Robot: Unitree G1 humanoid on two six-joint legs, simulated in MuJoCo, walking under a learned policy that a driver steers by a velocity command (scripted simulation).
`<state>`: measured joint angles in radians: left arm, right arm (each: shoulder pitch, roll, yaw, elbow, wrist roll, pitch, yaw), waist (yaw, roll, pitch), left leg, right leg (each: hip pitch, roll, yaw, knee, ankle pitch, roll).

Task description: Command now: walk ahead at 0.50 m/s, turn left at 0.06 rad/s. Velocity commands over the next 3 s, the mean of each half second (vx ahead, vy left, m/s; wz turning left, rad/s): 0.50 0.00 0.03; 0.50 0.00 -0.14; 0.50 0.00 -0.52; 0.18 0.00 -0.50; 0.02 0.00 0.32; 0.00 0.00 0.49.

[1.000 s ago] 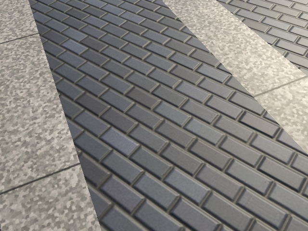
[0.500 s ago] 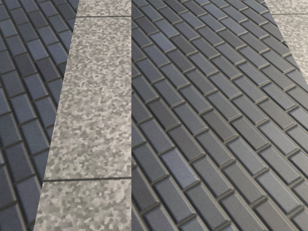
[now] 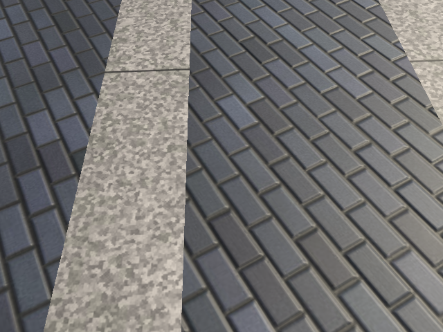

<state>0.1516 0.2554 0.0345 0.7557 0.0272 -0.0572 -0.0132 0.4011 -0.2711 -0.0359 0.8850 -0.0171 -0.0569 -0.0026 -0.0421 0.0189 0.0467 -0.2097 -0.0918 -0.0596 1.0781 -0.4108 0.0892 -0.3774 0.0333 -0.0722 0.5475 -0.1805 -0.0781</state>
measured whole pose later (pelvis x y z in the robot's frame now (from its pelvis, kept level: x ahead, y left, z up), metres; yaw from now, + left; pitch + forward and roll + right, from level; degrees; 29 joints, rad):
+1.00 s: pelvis +0.54 +0.01 -0.01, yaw -7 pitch +1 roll +1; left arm 0.06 0.22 0.03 0.83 0.04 -0.05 -0.03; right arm 0.42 -0.22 -0.03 1.03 -0.03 -0.08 -0.02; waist -0.04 0.00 0.05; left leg 0.11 -0.02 0.17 0.40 -0.47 0.03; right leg -0.46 0.03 -0.10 0.54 -0.13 -0.14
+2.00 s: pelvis +0.93 -0.08 +0.00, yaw -38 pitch +0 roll +2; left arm 0.12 0.25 0.04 0.73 0.04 0.03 -0.03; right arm 0.29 -0.27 -0.04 0.82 -0.02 -0.01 0.00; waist -0.05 0.00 0.05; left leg -0.22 0.07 0.21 0.53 -0.29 0.00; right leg -0.31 0.00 -0.01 0.52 -0.18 -0.04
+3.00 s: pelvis +0.90 -0.08 +0.01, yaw -8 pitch +0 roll +0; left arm 0.17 0.27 0.03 0.76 0.02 0.02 0.04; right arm 0.20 -0.31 -0.07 0.76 -0.01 0.06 0.00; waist -0.01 0.05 0.06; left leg -0.34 -0.15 -0.20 0.68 -0.41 0.03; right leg -0.24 0.04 0.03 0.48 -0.22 -0.04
